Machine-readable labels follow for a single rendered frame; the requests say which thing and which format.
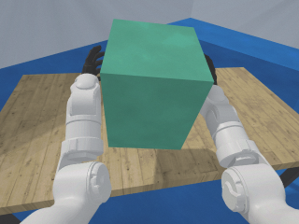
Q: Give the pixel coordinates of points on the left robot hand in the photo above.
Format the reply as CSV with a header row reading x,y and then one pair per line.
x,y
90,62

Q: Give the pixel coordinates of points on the carton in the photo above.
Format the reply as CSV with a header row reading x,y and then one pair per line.
x,y
154,80

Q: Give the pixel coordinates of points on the robot left forearm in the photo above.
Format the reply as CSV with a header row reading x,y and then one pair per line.
x,y
82,124

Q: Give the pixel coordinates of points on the table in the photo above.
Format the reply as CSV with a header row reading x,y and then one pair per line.
x,y
33,127

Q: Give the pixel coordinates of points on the right robot hand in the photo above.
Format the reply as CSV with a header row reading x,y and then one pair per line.
x,y
212,69

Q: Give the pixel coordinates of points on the left robot upper arm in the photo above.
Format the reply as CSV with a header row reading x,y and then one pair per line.
x,y
78,191

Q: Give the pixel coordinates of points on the right robot upper arm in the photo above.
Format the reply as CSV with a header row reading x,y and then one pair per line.
x,y
257,194

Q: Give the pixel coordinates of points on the robot right forearm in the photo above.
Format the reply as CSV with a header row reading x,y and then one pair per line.
x,y
230,138

